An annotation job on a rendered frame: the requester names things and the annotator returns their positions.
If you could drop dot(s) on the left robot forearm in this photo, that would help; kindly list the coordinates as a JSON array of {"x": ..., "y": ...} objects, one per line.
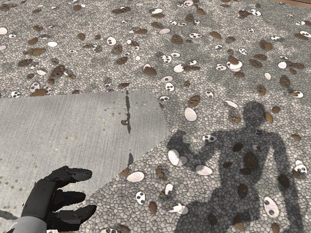
[{"x": 28, "y": 224}]

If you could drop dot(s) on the left robot hand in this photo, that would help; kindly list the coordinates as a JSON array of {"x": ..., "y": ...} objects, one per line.
[{"x": 45, "y": 199}]

